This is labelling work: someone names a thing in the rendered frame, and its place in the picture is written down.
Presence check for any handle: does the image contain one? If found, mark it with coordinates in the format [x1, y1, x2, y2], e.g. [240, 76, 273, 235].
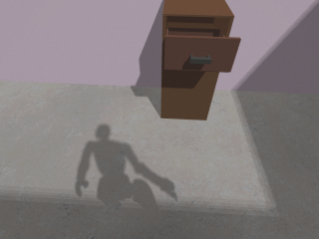
[190, 54, 212, 65]

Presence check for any cabinet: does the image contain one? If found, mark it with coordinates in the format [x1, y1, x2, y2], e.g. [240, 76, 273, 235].
[160, 0, 234, 120]

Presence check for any drawer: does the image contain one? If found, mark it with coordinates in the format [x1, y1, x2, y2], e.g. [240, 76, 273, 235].
[163, 27, 241, 73]

